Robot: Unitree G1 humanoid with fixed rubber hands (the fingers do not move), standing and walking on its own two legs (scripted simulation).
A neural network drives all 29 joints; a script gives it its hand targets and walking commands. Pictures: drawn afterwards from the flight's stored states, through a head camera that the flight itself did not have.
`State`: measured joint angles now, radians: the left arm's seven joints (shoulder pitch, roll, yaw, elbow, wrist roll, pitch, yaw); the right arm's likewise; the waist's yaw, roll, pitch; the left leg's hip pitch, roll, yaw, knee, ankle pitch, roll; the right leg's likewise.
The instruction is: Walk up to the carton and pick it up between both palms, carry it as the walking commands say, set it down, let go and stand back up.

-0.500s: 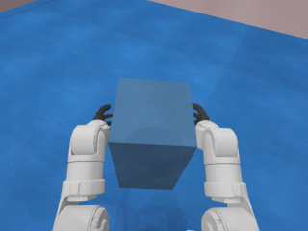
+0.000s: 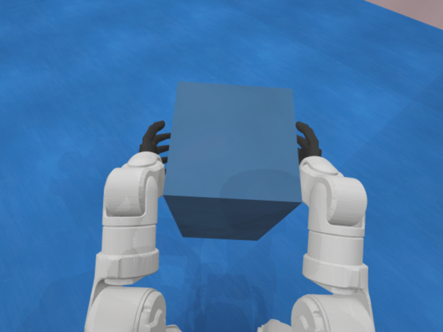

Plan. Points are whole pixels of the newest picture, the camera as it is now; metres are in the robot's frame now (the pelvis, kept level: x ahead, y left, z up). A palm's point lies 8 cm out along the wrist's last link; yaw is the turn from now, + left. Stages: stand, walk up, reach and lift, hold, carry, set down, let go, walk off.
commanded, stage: carry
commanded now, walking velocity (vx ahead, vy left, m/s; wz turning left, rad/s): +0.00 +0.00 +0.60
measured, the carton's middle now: (226, 178) +0.37 -0.03 +0.07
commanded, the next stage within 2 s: none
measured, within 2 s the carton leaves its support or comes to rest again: neither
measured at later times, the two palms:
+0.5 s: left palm (9, 323) +0.16 +0.24 +0.11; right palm (219, 250) +0.22 +0.00 +0.11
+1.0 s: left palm out of the picture -0.08 +0.33 +0.09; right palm out of the picture +0.06 +0.12 +0.09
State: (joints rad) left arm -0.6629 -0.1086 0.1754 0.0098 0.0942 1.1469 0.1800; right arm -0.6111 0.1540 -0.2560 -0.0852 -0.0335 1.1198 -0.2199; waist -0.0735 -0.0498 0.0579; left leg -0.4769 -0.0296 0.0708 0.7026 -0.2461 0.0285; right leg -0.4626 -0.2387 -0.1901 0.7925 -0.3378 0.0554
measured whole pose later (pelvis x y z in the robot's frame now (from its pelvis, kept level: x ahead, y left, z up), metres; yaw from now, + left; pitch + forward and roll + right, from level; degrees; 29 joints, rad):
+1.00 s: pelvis -0.29 +0.01 +0.02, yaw +33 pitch +3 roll +1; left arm -0.63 -0.08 0.17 0.12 0.05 1.18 0.17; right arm -0.57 0.18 -0.25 -0.03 -0.08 1.17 -0.23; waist 0.06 0.01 0.07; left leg -0.64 -0.07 0.03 0.79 -0.33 -0.02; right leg -0.40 -0.10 -0.14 0.65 -0.29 0.00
